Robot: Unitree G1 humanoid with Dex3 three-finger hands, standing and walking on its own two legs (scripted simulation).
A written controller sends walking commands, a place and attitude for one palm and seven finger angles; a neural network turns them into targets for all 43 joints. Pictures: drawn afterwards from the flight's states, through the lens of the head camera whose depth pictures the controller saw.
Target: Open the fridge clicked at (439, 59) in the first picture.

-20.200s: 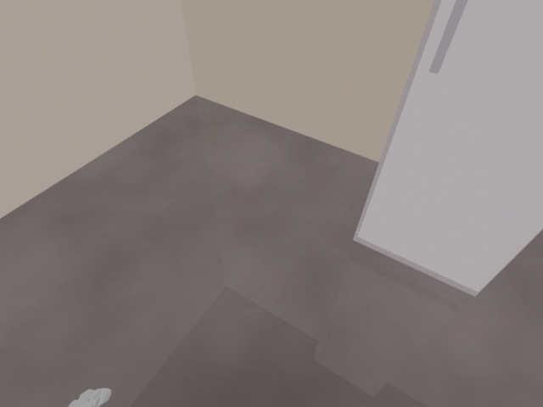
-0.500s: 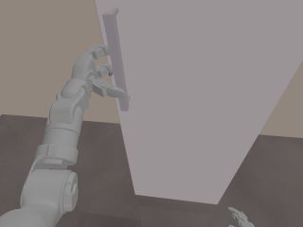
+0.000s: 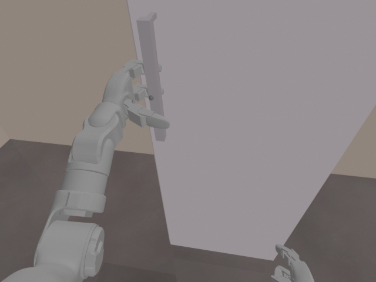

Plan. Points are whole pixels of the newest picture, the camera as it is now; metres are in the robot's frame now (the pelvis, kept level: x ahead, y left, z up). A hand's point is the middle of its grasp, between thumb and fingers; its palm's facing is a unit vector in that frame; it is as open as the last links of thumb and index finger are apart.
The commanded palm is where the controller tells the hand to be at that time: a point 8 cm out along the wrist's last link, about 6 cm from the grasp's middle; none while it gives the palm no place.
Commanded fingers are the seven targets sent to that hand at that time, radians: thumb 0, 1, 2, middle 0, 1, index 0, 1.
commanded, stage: slide the fingers in behind the handle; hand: left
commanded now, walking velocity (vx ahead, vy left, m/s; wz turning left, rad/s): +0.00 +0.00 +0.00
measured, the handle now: (157, 84) +0.44 +0.10 +0.24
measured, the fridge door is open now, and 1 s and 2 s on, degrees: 0 0 0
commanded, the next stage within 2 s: grip the handle and tug to test in 0.92 s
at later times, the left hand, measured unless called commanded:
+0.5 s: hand (156, 99) +0.38 +0.09 +0.24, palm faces -0.09 -1.00 -0.02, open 14.1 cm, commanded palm +0.37 +0.14 +0.24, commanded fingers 0.00 -0.50 0.30 -0.30 -1.20 -0.30 -1.20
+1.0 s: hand (163, 95) +0.39 +0.08 +0.24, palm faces -0.10 -1.00 -0.02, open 14.0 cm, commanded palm +0.38 +0.14 +0.24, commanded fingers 0.00 -0.50 0.30 -0.30 -1.20 -0.30 -1.20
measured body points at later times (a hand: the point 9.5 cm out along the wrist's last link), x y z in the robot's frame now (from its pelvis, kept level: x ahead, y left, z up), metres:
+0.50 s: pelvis -0.01 -0.01 +0.00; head -0.04 -0.03 +0.45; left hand +0.38 +0.14 +0.24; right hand +0.17 -0.23 -0.09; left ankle -0.02 +0.10 -0.74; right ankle -0.01 -0.10 -0.74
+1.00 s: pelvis -0.01 +0.00 +0.00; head -0.04 -0.02 +0.45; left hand +0.39 +0.13 +0.24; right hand +0.14 -0.23 -0.10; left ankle -0.02 +0.10 -0.74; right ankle -0.01 -0.10 -0.74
